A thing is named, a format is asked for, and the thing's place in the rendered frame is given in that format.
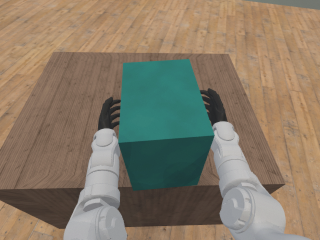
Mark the robot right forearm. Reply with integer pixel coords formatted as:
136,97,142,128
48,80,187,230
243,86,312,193
211,121,273,198

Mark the robot right hand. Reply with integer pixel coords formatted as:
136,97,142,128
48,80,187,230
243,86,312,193
200,88,228,127

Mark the carton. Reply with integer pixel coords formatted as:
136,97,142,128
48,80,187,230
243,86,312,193
118,59,215,191

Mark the left robot upper arm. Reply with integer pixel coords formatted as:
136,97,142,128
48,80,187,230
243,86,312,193
63,205,127,240

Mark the pedestal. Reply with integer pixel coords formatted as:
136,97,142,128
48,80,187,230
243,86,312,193
0,52,286,229

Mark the robot left forearm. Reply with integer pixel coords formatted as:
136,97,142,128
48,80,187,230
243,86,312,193
63,128,121,237

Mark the robot left hand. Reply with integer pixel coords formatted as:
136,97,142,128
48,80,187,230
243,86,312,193
98,97,121,131

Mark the right robot upper arm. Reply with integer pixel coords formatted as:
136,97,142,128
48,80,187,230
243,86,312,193
219,186,311,240

